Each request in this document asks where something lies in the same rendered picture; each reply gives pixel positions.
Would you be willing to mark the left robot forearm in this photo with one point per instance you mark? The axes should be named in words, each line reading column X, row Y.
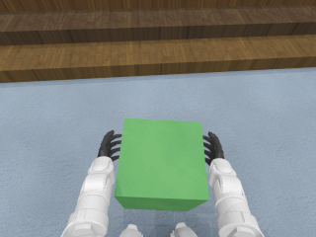
column 91, row 211

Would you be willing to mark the right robot thigh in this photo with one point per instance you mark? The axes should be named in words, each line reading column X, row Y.
column 184, row 231

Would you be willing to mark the carton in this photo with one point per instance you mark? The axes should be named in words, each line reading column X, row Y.
column 161, row 165

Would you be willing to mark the robot left shin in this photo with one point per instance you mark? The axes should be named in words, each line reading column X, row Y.
column 131, row 226

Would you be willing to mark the robot right hand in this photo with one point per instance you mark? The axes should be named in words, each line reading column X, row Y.
column 215, row 148

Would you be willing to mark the robot left hand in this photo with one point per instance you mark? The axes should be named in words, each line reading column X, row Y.
column 107, row 144

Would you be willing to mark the right robot forearm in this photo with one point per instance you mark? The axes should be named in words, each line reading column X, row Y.
column 234, row 216

